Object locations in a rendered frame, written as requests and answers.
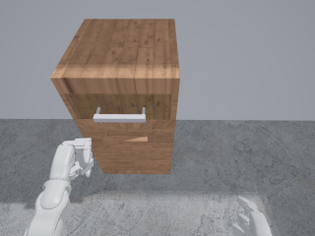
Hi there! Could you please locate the right robot hand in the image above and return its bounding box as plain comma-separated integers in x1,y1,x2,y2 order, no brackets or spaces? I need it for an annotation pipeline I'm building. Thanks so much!
232,196,272,236

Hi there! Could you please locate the left robot hand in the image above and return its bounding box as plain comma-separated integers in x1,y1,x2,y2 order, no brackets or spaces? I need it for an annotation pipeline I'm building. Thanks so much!
49,138,94,184

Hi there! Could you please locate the handle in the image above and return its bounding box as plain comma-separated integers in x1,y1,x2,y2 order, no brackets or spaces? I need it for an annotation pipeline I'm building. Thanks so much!
93,107,146,123
102,137,148,145

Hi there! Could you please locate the cabinet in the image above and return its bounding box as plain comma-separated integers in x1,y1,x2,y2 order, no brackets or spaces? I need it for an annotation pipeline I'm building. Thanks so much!
50,19,180,175

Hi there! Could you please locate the robot left forearm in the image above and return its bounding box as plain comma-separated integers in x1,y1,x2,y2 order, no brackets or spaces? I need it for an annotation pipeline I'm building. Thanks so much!
23,179,72,236

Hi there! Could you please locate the drawer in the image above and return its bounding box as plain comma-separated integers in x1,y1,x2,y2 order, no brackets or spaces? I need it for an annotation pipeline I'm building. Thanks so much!
66,93,172,120

